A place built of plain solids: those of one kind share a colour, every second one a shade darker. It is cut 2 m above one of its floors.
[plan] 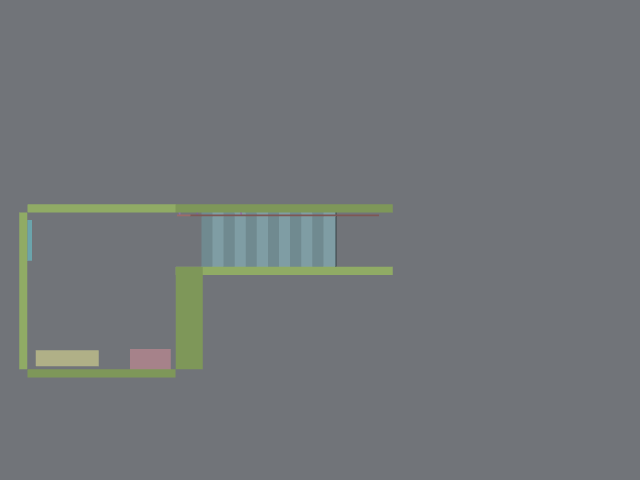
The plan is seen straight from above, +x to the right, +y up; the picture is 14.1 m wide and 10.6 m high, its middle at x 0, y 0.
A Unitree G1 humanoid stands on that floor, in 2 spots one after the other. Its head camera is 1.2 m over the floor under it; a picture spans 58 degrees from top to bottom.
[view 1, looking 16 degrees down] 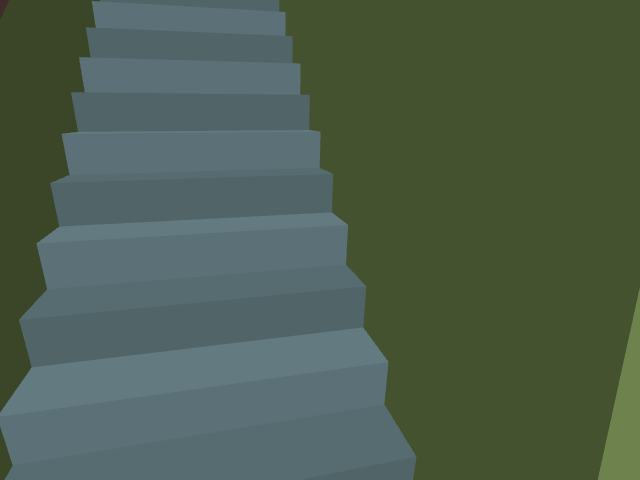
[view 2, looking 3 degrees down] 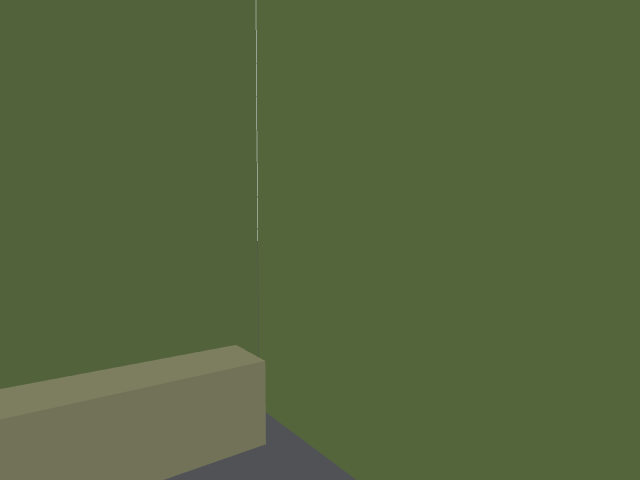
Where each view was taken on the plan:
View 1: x -3.62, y -0.03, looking -14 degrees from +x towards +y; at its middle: tread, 1.87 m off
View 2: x -5.20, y -0.46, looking -126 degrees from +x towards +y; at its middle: wall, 2.15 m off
